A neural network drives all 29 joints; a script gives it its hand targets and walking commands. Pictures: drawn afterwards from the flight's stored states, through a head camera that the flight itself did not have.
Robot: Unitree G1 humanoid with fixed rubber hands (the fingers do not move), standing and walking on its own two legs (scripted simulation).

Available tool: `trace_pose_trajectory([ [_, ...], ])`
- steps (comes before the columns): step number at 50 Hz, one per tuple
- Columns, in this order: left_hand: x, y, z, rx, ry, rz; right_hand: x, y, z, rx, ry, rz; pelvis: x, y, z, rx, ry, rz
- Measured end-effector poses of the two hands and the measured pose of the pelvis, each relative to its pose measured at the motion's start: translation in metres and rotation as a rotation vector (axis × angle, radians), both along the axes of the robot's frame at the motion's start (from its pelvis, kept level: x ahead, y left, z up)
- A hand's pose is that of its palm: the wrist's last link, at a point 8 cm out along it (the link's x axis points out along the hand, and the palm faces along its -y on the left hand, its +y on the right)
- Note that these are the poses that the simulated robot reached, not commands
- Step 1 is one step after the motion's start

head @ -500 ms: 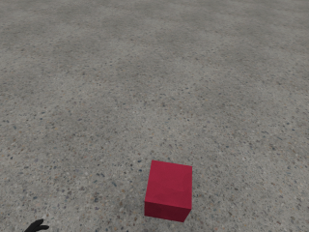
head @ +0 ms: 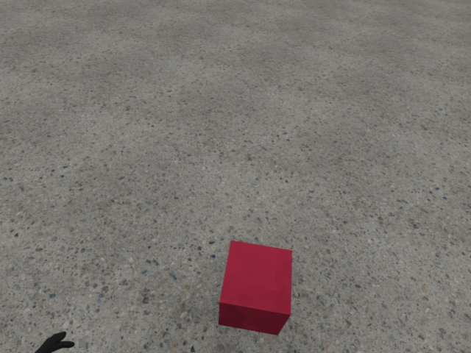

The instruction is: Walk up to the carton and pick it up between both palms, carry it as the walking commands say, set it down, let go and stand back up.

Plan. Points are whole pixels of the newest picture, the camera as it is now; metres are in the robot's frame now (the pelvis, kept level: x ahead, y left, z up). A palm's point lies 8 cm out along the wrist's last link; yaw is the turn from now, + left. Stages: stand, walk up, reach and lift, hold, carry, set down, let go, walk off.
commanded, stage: walk up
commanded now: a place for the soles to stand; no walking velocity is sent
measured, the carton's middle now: (254, 288) +0.50 -0.08 -0.64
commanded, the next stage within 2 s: reach and lift in 0.96 s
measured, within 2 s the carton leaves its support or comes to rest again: neither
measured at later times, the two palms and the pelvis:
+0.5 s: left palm out of the picture +0.10 +0.34 -0.09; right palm out of the picture +0.11 -0.33 -0.07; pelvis +0.00 +0.00 +0.00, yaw +0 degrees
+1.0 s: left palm out of the picture +0.10 +0.33 -0.09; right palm out of the picture +0.11 -0.33 -0.07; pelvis -0.01 +0.00 +0.00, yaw -1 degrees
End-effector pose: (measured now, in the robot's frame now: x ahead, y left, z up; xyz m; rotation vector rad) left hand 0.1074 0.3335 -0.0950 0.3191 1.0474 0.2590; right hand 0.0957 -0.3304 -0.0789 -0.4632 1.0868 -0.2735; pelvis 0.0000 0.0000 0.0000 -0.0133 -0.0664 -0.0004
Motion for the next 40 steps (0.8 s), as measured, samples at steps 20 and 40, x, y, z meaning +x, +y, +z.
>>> trace_pose_trajectory([
  [20,-0.006,0.004,0.002,0.01,-0.007,-0.005,0.014,0.002,0.006,0.001,-0.053,0.019,-0.003,0.001,-0.001,0.0,0.0,-0.003],
  [40,-0.012,-0.001,0.002,0.008,-0.004,-0.001,0.012,-0.002,0.007,0.002,-0.055,0.022,-0.005,-0.004,0.0,0.001,-0.003,-0.003],
])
